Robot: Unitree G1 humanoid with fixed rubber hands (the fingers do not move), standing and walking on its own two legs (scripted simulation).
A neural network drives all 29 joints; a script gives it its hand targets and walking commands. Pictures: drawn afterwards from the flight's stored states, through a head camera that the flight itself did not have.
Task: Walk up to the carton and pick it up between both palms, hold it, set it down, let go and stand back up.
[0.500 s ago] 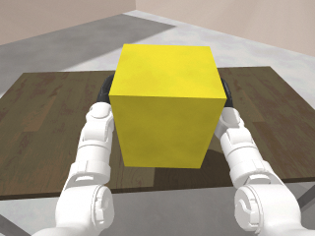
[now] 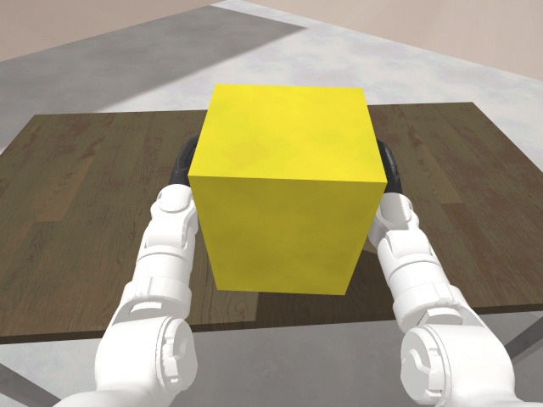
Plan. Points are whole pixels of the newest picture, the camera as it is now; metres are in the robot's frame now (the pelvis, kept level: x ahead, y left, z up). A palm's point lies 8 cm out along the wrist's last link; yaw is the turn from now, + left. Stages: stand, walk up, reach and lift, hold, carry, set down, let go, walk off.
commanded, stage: set down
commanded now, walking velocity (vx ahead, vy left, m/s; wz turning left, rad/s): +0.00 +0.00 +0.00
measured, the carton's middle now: (284, 196) +0.41 +0.02 +0.12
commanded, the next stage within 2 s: none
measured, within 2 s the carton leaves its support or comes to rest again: neither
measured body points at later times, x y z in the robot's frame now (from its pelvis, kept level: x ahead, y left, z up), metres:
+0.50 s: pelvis +0.02 +0.00 +0.00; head +0.03 +0.01 +0.45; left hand +0.44 +0.18 +0.10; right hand +0.43 -0.13 +0.10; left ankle +0.05 +0.09 -0.74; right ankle +0.00 -0.16 -0.74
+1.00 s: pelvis +0.02 +0.00 +0.00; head +0.05 +0.02 +0.45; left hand +0.44 +0.18 +0.08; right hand +0.43 -0.13 +0.08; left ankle +0.05 +0.09 -0.74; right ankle +0.00 -0.16 -0.74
